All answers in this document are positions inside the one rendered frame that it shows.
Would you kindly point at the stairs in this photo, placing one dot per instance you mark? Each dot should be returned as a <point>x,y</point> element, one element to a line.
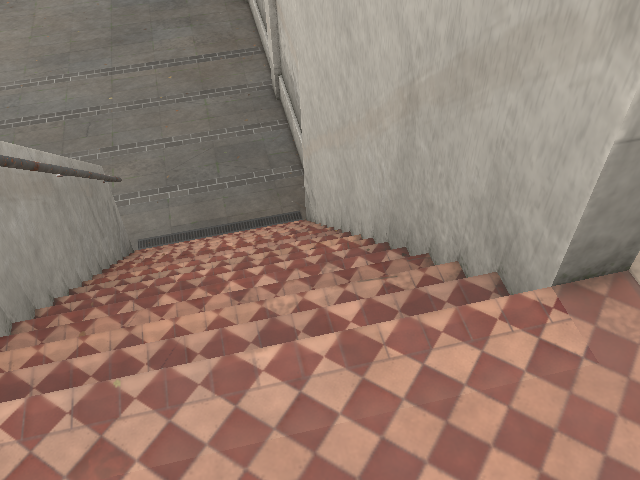
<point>180,303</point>

